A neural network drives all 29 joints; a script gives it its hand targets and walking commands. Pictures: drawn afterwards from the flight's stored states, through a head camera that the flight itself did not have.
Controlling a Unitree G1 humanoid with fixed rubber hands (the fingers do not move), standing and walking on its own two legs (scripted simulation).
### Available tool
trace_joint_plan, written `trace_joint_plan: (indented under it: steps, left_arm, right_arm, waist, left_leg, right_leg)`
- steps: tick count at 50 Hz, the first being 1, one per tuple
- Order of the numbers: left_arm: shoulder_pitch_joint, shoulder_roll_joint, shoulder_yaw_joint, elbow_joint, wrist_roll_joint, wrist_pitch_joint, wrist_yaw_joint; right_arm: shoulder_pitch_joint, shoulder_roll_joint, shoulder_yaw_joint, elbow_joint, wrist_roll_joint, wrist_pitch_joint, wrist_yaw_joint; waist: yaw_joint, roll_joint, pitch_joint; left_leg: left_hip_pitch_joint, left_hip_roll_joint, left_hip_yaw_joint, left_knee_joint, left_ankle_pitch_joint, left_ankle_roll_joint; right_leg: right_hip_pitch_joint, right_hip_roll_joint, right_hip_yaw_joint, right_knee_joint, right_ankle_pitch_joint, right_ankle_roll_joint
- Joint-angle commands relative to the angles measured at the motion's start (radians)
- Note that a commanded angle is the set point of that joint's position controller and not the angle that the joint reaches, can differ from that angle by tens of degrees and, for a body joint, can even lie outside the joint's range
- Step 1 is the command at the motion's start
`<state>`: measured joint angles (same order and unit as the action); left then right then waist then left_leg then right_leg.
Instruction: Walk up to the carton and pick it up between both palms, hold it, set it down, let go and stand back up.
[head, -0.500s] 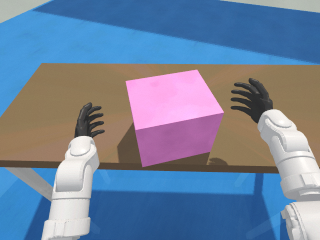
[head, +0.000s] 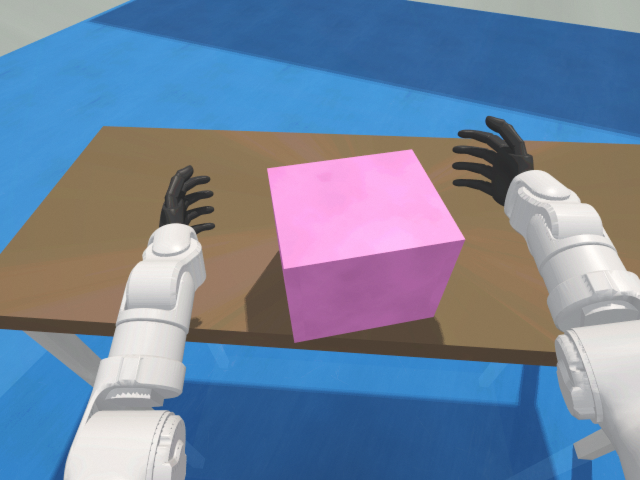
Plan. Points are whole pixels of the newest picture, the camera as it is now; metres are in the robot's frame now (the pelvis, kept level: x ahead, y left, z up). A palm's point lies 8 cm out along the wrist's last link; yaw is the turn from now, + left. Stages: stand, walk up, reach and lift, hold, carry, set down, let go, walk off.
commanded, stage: reach and lift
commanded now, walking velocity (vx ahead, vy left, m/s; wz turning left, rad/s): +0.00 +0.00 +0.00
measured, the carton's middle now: (353, 245) +0.47 -0.01 +0.02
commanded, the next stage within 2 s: none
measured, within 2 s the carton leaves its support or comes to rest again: neither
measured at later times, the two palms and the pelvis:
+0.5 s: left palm (185, 233) +0.42 +0.22 +0.09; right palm (491, 203) +0.47 -0.19 +0.12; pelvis +0.01 +0.00 +0.00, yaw +0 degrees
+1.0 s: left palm (220, 249) +0.44 +0.18 +0.04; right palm (476, 208) +0.49 -0.19 +0.08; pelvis +0.02 +0.00 -0.01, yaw -1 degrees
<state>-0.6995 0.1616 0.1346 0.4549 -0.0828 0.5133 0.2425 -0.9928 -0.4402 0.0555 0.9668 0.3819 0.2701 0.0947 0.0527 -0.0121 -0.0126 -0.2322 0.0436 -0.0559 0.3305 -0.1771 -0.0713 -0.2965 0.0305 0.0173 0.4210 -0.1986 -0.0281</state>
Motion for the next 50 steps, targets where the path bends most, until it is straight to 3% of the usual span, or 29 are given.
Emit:
trace_joint_plan:
  steps: [1, 3, 5, 8, 9, 11, 12, 13, 15, 18, 20, 21, 22, 23, 24, 26, 28, 29, 31, 33, 34, 35, 38, 40, 42, 43, 45, 48, 50]
  left_arm:
    - [-0.661, 0.183, 0.054, -0.026, -0.097, -0.131, 0.006]
    - [-0.713, 0.182, 0.042, -0.057, -0.112, -0.142, 0.015]
    - [-0.734, 0.192, 0.038, 0.037, -0.093, -0.146, 0.019]
    - [-0.719, 0.151, 0.010, 0.105, -0.116, -0.173, 0.005]
    - [-0.723, 0.150, 0.008, 0.145, -0.118, -0.183, 0.004]
    - [-0.686, 0.166, 0.034, 0.149, -0.094, -0.211, 0.000]
    - [-0.687, 0.168, 0.042, 0.232, -0.069, -0.221, -0.007]
    - [-0.674, 0.175, 0.048, 0.269, -0.067, -0.236, -0.015]
    - [-0.663, 0.129, 0.010, 0.296, -0.069, -0.269, -0.025]
    - [-0.636, 0.129, 0.021, 0.293, -0.079, -0.368, -0.039]
    - [-0.615, 0.111, 0.011, 0.269, -0.068, -0.427, -0.042]
    - [-0.589, 0.080, -0.007, 0.374, -0.071, -0.451, -0.050]
    - [-0.599, 0.069, -0.010, 0.374, -0.074, -0.479, -0.057]
    - [-0.577, 0.082, 0.013, 0.374, -0.062, -0.490, -0.054]
    - [-0.552, 0.082, 0.013, 0.448, -0.061, -0.521, -0.062]
    - [-0.606, 0.067, -0.021, 0.421, -0.088, -0.577, -0.059]
    - [-0.587, 0.055, -0.034, 0.539, -0.093, -0.613, -0.071]
    - [-0.584, 0.070, -0.018, 0.505, -0.095, -0.618, -0.068]
    - [-0.610, 0.058, -0.048, 0.436, -0.110, -0.633, -0.056]
    - [-0.603, 0.043, -0.061, 0.395, -0.094, -0.656, -0.042]
    - [-0.618, 0.031, -0.057, 0.359, -0.105, -0.657, -0.035]
    - [-0.565, 0.013, -0.068, 0.417, -0.104, -0.653, -0.038]
    - [-0.532, -0.008, -0.048, 0.396, -0.071, -0.652, -0.036]
    - [-0.536, 0.017, -0.021, 0.374, -0.057, -0.657, -0.037]
    - [-0.520, 0.004, 0.014, 0.342, -0.030, -0.657, -0.035]
    - [-0.483, 0.000, 0.014, 0.387, -0.018, -0.642, -0.037]
    - [-0.508, -0.015, 0.033, 0.326, -0.002, -0.657, -0.040]
    - [-0.522, -0.011, 0.070, 0.411, 0.003, -0.678, -0.055]
    - [-0.528, -0.033, 0.053, 0.414, 0.007, -0.692, -0.065]
  right_arm:
    - [-0.587, -0.192, 0.059, -0.167, 0.064, -0.095, -0.009]
    - [-0.622, -0.199, 0.067, -0.149, 0.078, -0.103, -0.007]
    - [-0.614, -0.217, 0.064, -0.044, 0.071, -0.095, 0.004]
    - [-0.627, -0.194, 0.088, -0.024, 0.066, -0.105, 0.018]
    - [-0.610, -0.192, 0.074, 0.039, 0.052, -0.099, 0.018]
    - [-0.607, -0.181, 0.111, -0.009, 0.068, -0.131, 0.018]
    - [-0.572, -0.172, 0.092, 0.091, 0.050, -0.125, 0.020]
    - [-0.557, -0.172, 0.104, 0.105, 0.046, -0.130, 0.023]
    - [-0.522, -0.145, 0.094, 0.173, 0.035, -0.149, 0.031]
    - [-0.525, -0.119, 0.115, 0.082, 0.035, -0.224, 0.035]
    - [-0.518, -0.122, 0.103, 0.076, 0.029, -0.274, 0.037]
    - [-0.516, -0.102, 0.100, 0.128, 0.026, -0.293, 0.037]
    - [-0.528, -0.106, 0.090, 0.100, 0.022, -0.316, 0.033]
    - [-0.522, -0.116, 0.105, 0.102, 0.030, -0.334, 0.037]
    - [-0.511, -0.111, 0.105, 0.111, 0.017, -0.350, 0.031]
    - [-0.558, -0.107, 0.103, 0.058, 0.033, -0.394, 0.029]
    - [-0.545, -0.084, 0.109, 0.131, 0.025, -0.411, 0.027]
    - [-0.544, -0.106, 0.114, 0.071, 0.041, -0.422, 0.024]
    - [-0.568, -0.145, 0.080, 0.086, 0.027, -0.443, 0.020]
    - [-0.554, -0.136, 0.081, 0.083, 0.032, -0.466, 0.019]
    - [-0.561, -0.171, 0.050, 0.103, 0.021, -0.475, 0.021]
    - [-0.516, -0.155, 0.088, 0.137, 0.017, -0.466, 0.022]
    - [-0.493, -0.167, 0.079, 0.219, 0.034, -0.476, 0.024]
    - [-0.500, -0.150, 0.102, 0.181, 0.025, -0.473, 0.019]
    - [-0.503, -0.137, 0.115, 0.159, 0.034, -0.496, 0.014]
    - [-0.481, -0.145, 0.108, 0.216, 0.021, -0.490, 0.014]
    - [-0.476, -0.110, 0.102, 0.187, 0.012, -0.491, 0.003]
    - [-0.515, -0.032, 0.139, 0.152, -0.003, -0.487, -0.011]
    - [-0.522, 0.003, 0.123, 0.140, -0.006, -0.487, -0.012]
  waist:
    - [0.169, -0.059, -0.675]
    - [0.162, -0.042, -0.722]
    - [0.167, -0.007, -0.675]
    - [0.185, -0.035, -0.665]
    - [0.165, -0.036, -0.623]
    - [0.199, -0.041, -0.674]
    - [0.190, -0.017, -0.603]
    - [0.191, -0.047, -0.562]
    - [0.174, -0.029, -0.535]
    - [0.179, -0.059, -0.640]
    - [0.177, -0.025, -0.708]
    - [0.180, -0.035, -0.673]
    - [0.164, -0.029, -0.704]
    - [0.188, -0.025, -0.729]
    - [0.188, -0.040, -0.699]
    - [0.188, -0.033, -0.765]
    - [0.188, -0.046, -0.718]
    - [0.202, -0.053, -0.759]
    - [0.182, -0.024, -0.822]
    - [0.191, 0.037, -0.933]
    - [0.166, 0.036, -0.976]
    - [0.181, 0.022, -0.944]
    - [0.174, 0.050, -0.917]
    - [0.196, 0.032, -0.935]
    - [0.213, 0.058, -0.932]
    - [0.199, 0.052, -0.878]
    - [0.198, 0.034, -0.913]
    - [0.206, -0.072, -0.849]
    - [0.198, -0.057, -0.874]
  left_leg:
    - [-0.146, -0.044, 0.121, 0.040, 0.279, 0.004]
    - [-0.121, -0.039, 0.113, 0.057, 0.312, -0.003]
    - [-0.102, -0.031, 0.113, 0.056, 0.310, -0.012]
    - [-0.094, -0.031, 0.119, 0.059, 0.337, -0.008]
    - [-0.105, -0.032, 0.109, 0.062, 0.324, -0.011]
    - [-0.096, -0.034, 0.113, 0.070, 0.354, -0.011]
    - [-0.121, -0.039, 0.111, 0.064, 0.322, -0.010]
    - [-0.143, -0.038, 0.110, 0.055, 0.308, -0.007]
    - [-0.150, -0.036, 0.100, 0.058, 0.297, -0.010]
    - [-0.140, -0.043, 0.113, 0.087, 0.361, -0.008]
    - [-0.123, -0.039, 0.112, 0.115, 0.437, -0.021]
    - [-0.151, -0.040, 0.113, 0.117, 0.430, -0.018]
    - [-0.121, -0.040, 0.110, 0.122, 0.460, -0.021]
    - [-0.137, -0.037, 0.123, 0.120, 0.472, -0.021]
    - [-0.152, -0.034, 0.124, 0.123, 0.431, -0.014]
    - [-0.176, -0.033, 0.128, 0.139, 0.428, -0.018]
    - [-0.233, -0.034, 0.126, 0.141, 0.386, -0.011]
    - [-0.216, -0.025, 0.126, 0.149, 0.421, -0.016]
    - [-0.180, -0.017, 0.124, 0.164, 0.484, -0.037]
    - [-0.109, -0.011, 0.122, 0.189, 0.559, -0.051]
    - [-0.062, -0.002, 0.112, 0.207, 0.621, -0.062]
    - [-0.056, -0.007, 0.120, 0.208, 0.633, -0.058]
    - [-0.011, 0.002, 0.116, 0.221, 0.709, -0.074]
    - [-0.043, -0.004, 0.124, 0.212, 0.684, -0.060]
    - [-0.029, -0.009, 0.127, 0.225, 0.779, -0.072]
    - [-0.005, -0.006, 0.118, 0.214, 0.767, -0.067]
    - [-0.029, -0.005, 0.117, 0.211, 0.765, -0.063]
    - [-0.248, -0.034, 0.153, 0.174, 0.576, -0.018]
    - [-0.287, -0.036, 0.146, 0.158, 0.531, -0.012]
  right_leg:
    - [0.335, 0.035, 0.004, 0.004, 0.539, 0.059]
    - [0.322, 0.044, -0.002, 0.007, 0.515, 0.051]
    - [0.264, 0.049, -0.015, -0.009, 0.460, 0.045]
    - [0.226, 0.050, -0.017, -0.019, 0.453, 0.041]
    - [0.220, 0.048, -0.016, -0.022, 0.440, 0.041]
    - [0.249, 0.053, -0.015, -0.012, 0.473, 0.042]
    - [0.222, 0.044, -0.011, -0.019, 0.431, 0.038]
    - [0.229, 0.045, -0.011, -0.027, 0.414, 0.041]
    - [0.211, 0.040, -0.015, -0.019, 0.403, 0.037]
    - [0.215, 0.041, -0.017, -0.007, 0.454, 0.034]
    - [0.201, 0.046, -0.023, 0.009, 0.513, 0.028]
    - [0.174, 0.044, -0.019, 0.010, 0.516, 0.026]
    - [0.171, 0.043, -0.024, 0.013, 0.551, 0.028]
    - [0.186, 0.048, -0.024, 0.013, 0.541, 0.027]
    - [0.159, 0.045, -0.023, 0.014, 0.489, 0.029]
    - [0.148, 0.047, -0.029, 0.027, 0.471, 0.026]
    - [0.122, 0.034, -0.023, 0.046, 0.464, 0.031]
    - [0.137, 0.040, -0.027, 0.049, 0.483, 0.032]
    - [0.075, 0.052, -0.051, 0.048, 0.475, 0.022]
    - [-0.002, 0.062, -0.053, 0.043, 0.451, 0.005]
    - [-0.028, 0.067, -0.060, 0.039, 0.496, 0.007]
    - [-0.028, 0.067, -0.058, 0.039, 0.509, 0.012]
    - [-0.051, 0.070, -0.064, 0.032, 0.511, 0.003]
    - [-0.030, 0.065, -0.051, 0.041, 0.534, 0.012]
    - [0.018, 0.064, -0.045, 0.031, 0.619, 0.009]
    - [-0.030, 0.067, -0.053, 0.023, 0.580, 0.014]
    - [0.034, 0.060, -0.039, 0.027, 0.629, 0.017]
    - [0.210, 0.035, -0.003, 0.066, 0.740, 0.048]
    - [0.230, 0.020, -0.003, 0.092, 0.766, 0.056]
